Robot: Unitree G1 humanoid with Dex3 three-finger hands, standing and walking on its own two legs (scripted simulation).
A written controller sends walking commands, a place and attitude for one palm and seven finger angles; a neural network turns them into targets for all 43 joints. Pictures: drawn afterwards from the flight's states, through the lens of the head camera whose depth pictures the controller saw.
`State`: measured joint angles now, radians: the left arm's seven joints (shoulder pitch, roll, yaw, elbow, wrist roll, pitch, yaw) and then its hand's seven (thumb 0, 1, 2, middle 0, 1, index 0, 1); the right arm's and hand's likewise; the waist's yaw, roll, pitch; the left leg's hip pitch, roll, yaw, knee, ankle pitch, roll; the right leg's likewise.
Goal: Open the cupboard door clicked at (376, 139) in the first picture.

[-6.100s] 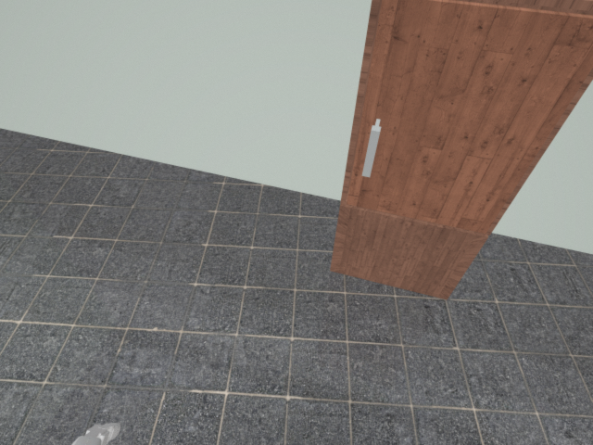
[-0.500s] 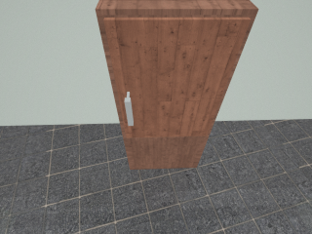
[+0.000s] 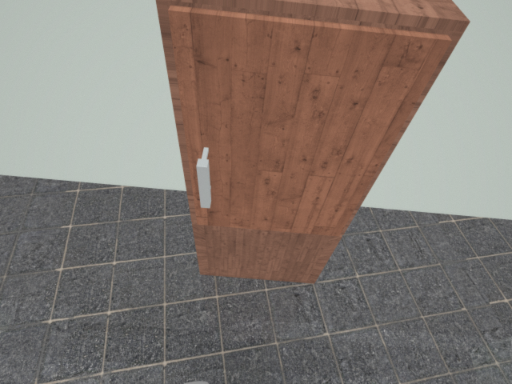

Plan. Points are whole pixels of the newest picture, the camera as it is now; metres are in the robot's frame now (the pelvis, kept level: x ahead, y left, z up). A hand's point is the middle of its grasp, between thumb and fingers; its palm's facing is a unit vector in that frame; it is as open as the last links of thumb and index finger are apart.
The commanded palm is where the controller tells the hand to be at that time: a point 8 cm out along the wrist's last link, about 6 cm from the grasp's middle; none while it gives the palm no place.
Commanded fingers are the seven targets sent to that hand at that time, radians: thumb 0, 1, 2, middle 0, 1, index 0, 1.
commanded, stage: shuffle to correct the standing spot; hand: left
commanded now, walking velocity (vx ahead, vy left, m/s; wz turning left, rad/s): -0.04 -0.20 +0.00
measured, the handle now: (205, 178) +0.53 +0.15 -0.08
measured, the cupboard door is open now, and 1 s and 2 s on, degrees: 0 0 0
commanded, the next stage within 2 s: come to a stop and stand still in 0.14 s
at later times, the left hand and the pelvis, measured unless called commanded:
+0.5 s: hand out of the picture +0.09 +0.08 -0.14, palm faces +0.01 -0.97 -0.26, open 7.4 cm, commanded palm none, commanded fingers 0.00 0.90 0.90 -0.20 -0.30 -0.20 -0.30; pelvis +0.01 -0.10 +0.01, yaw +0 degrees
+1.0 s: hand out of the picture -0.01 +0.12 -0.16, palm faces +0.11 -0.97 -0.21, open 7.4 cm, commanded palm none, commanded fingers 0.00 0.90 0.90 -0.20 -0.30 -0.20 -0.30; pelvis -0.02 -0.07 +0.02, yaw +2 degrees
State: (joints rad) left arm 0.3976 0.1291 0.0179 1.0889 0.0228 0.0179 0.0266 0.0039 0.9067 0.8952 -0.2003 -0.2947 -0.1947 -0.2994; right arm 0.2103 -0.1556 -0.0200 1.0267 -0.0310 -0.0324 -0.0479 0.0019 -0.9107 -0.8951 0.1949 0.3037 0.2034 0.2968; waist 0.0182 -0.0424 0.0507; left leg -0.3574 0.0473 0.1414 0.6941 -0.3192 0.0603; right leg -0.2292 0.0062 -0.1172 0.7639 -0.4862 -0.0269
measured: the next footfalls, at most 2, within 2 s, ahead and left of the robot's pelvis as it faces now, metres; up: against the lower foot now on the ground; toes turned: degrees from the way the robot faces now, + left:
right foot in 0.38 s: +0.08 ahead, -0.23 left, +0.00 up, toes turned -5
left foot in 0.78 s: +0.04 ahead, +0.07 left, +0.00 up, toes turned +3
